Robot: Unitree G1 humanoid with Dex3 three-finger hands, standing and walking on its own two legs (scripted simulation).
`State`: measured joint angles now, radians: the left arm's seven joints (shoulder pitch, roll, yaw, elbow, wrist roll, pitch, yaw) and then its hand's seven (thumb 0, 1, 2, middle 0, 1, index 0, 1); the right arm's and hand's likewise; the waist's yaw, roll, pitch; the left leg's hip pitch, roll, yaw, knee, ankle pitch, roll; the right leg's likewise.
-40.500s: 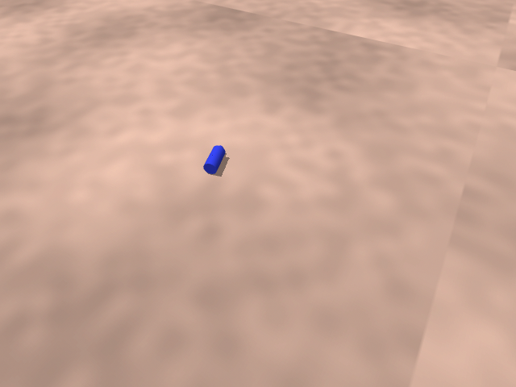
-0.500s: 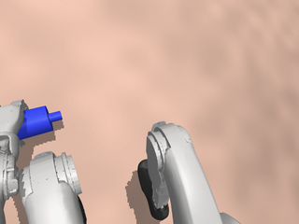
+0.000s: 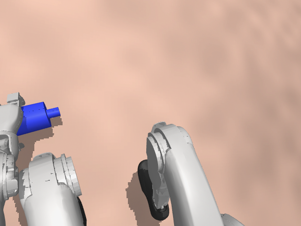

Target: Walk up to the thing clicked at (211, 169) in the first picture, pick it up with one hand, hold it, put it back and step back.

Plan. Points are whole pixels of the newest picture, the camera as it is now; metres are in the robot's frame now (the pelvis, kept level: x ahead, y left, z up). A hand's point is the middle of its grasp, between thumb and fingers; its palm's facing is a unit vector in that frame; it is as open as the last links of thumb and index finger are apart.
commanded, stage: open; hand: left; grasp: from above
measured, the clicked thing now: (23, 120) +0.43 +0.24 -0.26
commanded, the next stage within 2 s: withdraw in 0.20 s
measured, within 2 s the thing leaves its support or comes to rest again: neither
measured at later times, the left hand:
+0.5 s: hand (9, 126) +0.41 +0.27 -0.23, palm faces -0.39 -0.16 -0.91, open 13.6 cm
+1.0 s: hand out of the picture +0.37 +0.25 -0.05, palm faces -0.50 -0.10 -0.86, open 13.9 cm
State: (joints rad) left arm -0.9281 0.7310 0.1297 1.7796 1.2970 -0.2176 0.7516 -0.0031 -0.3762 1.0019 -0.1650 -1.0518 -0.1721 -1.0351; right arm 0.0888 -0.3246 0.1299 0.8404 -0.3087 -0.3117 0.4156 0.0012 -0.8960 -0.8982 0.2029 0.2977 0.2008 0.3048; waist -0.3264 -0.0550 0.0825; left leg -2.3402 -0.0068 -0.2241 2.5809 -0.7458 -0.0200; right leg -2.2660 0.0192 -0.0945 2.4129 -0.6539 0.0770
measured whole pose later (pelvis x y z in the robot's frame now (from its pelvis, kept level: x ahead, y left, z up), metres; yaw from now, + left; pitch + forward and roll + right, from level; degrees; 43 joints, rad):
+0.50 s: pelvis +0.00 +0.00 +0.00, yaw +0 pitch +28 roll -12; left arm -0.89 0.71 0.16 1.69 1.29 -0.20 0.75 0.00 -0.45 1.02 -0.10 -1.08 -0.11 -1.06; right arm 0.11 -0.32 0.11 0.85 -0.30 -0.32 0.42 0.00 -0.90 -0.90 0.20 0.30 0.20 0.30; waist -0.32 -0.05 0.06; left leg -2.34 -0.01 -0.22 2.58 -0.75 -0.02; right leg -2.27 0.02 -0.09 2.41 -0.66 0.07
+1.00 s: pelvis -0.01 -0.02 +0.09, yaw +7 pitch +33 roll -4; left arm -0.80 0.45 -0.11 1.28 1.12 -0.08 0.29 0.00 -0.52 1.03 -0.13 -0.99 -0.11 -1.01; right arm 0.11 -0.31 -0.03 0.75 -0.08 -0.06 0.20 0.00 -0.91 -0.91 0.20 0.30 0.20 0.30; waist -0.14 0.03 -0.16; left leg -2.11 0.01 -0.10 2.22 -0.68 -0.02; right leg -2.10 -0.01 -0.01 2.16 -0.63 0.03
